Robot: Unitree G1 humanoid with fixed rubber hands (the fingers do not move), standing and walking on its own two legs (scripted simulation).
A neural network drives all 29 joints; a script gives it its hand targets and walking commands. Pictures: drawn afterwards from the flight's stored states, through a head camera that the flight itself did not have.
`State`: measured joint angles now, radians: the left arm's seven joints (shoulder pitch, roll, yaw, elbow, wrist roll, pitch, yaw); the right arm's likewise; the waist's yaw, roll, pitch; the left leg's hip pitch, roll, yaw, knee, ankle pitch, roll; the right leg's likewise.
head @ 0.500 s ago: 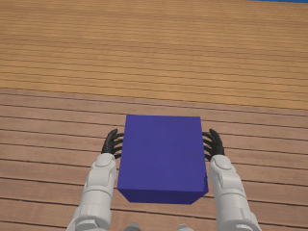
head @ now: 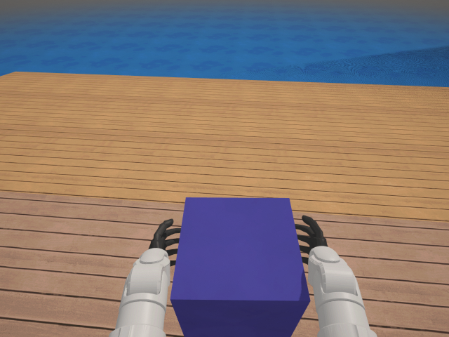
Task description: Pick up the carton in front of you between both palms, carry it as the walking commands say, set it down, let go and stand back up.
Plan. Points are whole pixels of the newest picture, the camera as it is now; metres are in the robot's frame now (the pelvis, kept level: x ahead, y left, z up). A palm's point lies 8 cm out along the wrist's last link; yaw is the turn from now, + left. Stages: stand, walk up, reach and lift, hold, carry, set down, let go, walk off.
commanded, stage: reach and lift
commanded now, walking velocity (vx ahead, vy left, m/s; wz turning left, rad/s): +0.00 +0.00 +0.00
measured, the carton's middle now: (236, 273) +0.29 +0.00 -0.05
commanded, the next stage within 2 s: hold in 0.88 s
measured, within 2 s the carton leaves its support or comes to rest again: neither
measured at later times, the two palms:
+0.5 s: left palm (157, 250) +0.29 +0.15 +0.03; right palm (317, 249) +0.30 -0.15 +0.03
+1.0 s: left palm (156, 247) +0.29 +0.15 +0.05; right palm (321, 245) +0.29 -0.15 +0.05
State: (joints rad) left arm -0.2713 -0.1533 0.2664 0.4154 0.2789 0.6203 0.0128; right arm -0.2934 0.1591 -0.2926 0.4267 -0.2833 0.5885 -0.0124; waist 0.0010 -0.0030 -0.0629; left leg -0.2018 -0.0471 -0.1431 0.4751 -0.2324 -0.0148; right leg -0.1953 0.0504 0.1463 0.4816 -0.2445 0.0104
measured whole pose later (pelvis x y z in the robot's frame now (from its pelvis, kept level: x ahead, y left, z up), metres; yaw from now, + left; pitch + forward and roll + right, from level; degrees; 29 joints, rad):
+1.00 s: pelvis +0.01 +0.00 +0.01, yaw +0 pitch -5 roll +0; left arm -0.22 -0.14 0.18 0.22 0.25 0.74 0.02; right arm -0.24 0.15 -0.21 0.23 -0.25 0.71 -0.01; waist 0.00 0.00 -0.02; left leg -0.08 -0.04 -0.14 0.37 -0.20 -0.01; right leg -0.07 0.04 0.14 0.37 -0.21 0.01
